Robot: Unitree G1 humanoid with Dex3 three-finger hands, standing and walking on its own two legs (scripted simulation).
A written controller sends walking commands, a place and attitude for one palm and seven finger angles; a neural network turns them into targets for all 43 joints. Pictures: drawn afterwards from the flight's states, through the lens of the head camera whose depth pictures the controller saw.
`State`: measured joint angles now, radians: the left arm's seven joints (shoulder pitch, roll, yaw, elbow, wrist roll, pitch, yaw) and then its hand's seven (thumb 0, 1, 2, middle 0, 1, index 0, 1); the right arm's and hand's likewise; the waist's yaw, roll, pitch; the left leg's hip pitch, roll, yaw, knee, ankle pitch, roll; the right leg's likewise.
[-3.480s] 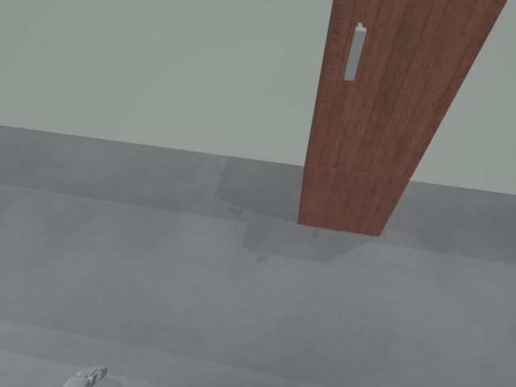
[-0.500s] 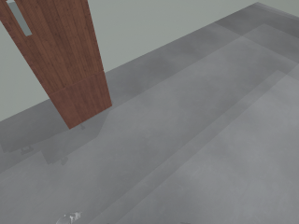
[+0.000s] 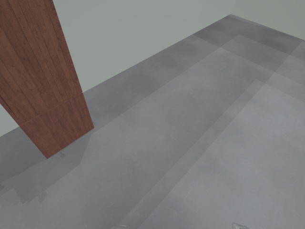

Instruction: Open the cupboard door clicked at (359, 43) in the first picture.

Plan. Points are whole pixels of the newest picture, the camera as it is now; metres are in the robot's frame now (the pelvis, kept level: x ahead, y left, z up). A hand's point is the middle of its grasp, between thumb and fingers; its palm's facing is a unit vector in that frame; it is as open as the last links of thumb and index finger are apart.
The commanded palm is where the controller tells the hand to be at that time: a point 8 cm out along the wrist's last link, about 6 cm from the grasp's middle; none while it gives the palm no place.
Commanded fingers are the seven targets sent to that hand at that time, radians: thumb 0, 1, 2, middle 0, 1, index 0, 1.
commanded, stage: walk to a spot facing it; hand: left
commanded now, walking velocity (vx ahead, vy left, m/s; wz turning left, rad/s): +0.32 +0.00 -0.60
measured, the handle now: out of the picture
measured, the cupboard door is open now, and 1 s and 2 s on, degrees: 0 0 0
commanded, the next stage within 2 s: turn to face it in 0.64 s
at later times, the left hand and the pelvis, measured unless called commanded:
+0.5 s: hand (123, 160) +0.37 +0.15 -0.17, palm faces -0.36 -0.92 -0.16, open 7.4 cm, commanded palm none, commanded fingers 0.00 0.90 0.90 -0.20 -0.30 -0.20 -0.30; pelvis +0.18 +0.02 -0.01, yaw -19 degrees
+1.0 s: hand (135, 135) +0.49 +0.13 -0.17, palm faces -0.39 -0.91 -0.15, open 7.4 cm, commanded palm none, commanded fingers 0.00 0.90 0.90 -0.20 -0.30 -0.20 -0.30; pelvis +0.32 +0.02 -0.01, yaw -25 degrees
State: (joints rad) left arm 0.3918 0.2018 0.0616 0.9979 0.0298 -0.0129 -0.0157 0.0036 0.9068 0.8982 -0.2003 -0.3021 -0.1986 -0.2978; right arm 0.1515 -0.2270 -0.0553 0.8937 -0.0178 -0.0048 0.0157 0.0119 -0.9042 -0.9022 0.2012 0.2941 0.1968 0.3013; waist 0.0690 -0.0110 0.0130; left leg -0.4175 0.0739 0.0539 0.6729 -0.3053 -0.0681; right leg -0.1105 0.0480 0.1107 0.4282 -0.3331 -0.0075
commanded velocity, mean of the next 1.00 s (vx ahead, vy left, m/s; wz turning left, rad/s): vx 0.08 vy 0.00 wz -0.25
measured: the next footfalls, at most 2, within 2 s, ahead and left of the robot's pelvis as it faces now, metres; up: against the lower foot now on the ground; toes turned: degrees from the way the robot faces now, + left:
left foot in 0.02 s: +0.10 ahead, +0.12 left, +0.00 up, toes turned +4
right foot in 0.56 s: +0.32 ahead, -0.12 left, +0.00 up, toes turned -30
